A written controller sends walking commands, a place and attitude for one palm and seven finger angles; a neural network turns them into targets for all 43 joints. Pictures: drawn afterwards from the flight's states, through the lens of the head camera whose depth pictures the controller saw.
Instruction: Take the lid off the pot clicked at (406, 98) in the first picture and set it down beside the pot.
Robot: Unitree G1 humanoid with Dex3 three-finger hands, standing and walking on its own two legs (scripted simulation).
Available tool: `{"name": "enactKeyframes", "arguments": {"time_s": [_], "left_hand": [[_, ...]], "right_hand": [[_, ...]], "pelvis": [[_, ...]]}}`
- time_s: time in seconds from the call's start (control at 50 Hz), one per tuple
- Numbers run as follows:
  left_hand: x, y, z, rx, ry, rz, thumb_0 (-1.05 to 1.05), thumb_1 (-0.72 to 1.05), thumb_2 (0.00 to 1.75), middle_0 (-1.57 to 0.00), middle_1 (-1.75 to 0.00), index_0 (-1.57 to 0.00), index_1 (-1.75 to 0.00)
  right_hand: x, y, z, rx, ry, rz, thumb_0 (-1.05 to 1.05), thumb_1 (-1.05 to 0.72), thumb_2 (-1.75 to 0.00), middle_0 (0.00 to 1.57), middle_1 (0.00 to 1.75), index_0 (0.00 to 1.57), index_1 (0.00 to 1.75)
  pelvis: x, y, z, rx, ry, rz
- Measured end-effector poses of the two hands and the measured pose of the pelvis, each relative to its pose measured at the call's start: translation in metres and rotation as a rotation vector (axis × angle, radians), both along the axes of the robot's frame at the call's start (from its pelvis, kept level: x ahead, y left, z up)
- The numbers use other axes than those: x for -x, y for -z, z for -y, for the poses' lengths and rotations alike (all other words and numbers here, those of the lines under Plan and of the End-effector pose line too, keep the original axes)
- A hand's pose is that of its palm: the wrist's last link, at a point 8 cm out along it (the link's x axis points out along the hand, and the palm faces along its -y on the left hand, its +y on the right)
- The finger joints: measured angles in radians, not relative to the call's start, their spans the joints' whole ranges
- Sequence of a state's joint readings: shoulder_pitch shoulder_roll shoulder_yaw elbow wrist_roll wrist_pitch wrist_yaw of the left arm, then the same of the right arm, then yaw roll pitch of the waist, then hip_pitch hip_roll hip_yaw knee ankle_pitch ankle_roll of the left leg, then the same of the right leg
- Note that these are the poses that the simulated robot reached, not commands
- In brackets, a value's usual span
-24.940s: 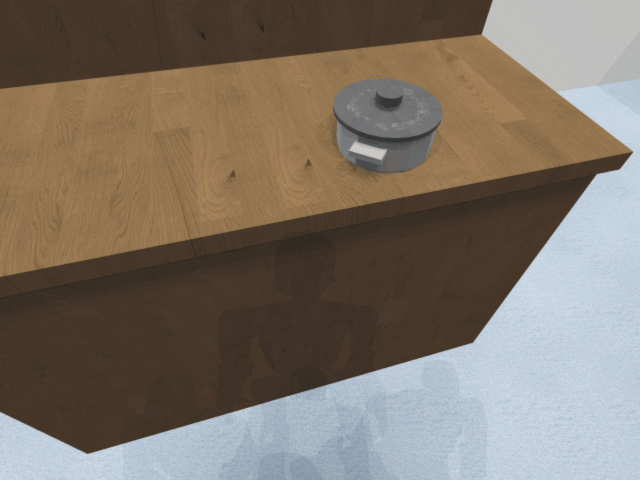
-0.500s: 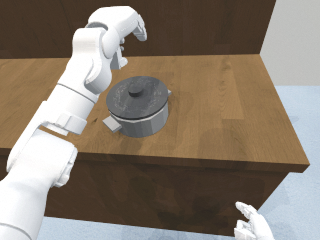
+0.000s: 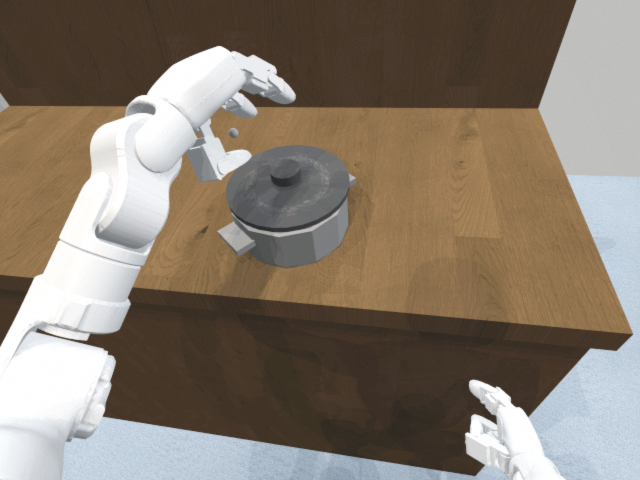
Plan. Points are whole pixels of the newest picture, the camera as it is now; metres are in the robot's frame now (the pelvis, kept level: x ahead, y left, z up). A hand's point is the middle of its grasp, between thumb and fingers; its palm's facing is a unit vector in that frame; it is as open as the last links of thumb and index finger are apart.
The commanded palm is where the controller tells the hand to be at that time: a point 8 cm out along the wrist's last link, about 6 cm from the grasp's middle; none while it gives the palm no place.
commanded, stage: draw the hand back to the body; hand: left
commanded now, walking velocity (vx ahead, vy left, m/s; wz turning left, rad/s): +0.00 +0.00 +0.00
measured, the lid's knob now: (285, 172) +0.47 +0.08 +0.15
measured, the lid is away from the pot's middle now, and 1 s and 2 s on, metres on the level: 0.01 0.01 0.01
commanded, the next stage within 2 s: come to a stop and stand still in 1.70 s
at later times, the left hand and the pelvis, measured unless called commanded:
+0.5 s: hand (167, 126) +0.32 +0.14 +0.32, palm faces +0.17 -0.96 -0.20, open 9.2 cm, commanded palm +0.29 +0.19 +0.31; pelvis +0.04 +0.00 +0.00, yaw -2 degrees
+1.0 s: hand (79, 191) +0.26 +0.19 +0.30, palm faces +0.34 -0.91 -0.22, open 7.6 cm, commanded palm +0.22 +0.24 +0.29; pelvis +0.02 +0.00 +0.00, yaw -1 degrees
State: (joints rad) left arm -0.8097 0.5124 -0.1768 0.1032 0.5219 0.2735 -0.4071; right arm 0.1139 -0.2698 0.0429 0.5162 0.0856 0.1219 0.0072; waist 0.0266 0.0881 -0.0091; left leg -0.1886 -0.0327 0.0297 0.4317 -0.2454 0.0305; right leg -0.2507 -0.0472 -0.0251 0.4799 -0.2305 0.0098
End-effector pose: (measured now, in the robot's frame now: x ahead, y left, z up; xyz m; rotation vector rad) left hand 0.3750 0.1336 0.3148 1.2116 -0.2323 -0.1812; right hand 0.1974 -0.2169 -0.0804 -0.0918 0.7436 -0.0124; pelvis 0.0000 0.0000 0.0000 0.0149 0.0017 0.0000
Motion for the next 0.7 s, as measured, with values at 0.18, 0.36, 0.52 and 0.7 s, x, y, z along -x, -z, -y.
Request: {"name": "enactKeyframes", "arguments": {"time_s": [0.18, 0.36, 0.52, 0.7], "left_hand": [[0.034, -0.001, -0.011, 0.908, 0.31, 0.378, -0.01, -0.26, 1.47, -0.87, -0.21, -0.82, -0.19], [0.05, 0.003, -0.039, 0.98, 0.273, 0.515, -0.01, -0.09, 1.38, -0.77, -0.22, -0.72, -0.21], [0.078, 0.003, -0.058, 0.937, 0.237, 0.572, 0.0, 0.13, 1.27, -0.64, -0.24, -0.6, -0.23], [0.106, 0.006, -0.072, 0.923, 0.191, 0.598, 0.0, 0.4, 1.14, -0.49, -0.26, -0.46, -0.26]], "right_hand": [[0.03, -0.002, 0.001, 0.071, 0.057, -0.024, 0.01, -0.91, -0.9, 0.2, 0.3, 0.2, 0.3], [0.042, 0.011, 0.019, 0.097, 0.121, -0.084, 0.01, -0.91, -0.9, 0.2, 0.3, 0.2, 0.3], [0.008, 0.006, 0.014, 0.097, 0.082, -0.028, 0.01, -0.91, -0.9, 0.2, 0.3, 0.2, 0.3], [-0.011, -0.002, 0.0, 0.086, 0.038, 0.017, 0.01, -0.91, -0.9, 0.2, 0.3, 0.2, 0.3]], "pelvis": [[-0.01, -0.002, 0.009, 0.014, 0.03, 0.047], [-0.028, -0.002, 0.004, 0.021, 0.043, 0.034], [-0.037, -0.001, 0.0, 0.023, 0.03, 0.029], [-0.034, -0.001, -0.001, 0.024, 0.018, 0.041]]}}
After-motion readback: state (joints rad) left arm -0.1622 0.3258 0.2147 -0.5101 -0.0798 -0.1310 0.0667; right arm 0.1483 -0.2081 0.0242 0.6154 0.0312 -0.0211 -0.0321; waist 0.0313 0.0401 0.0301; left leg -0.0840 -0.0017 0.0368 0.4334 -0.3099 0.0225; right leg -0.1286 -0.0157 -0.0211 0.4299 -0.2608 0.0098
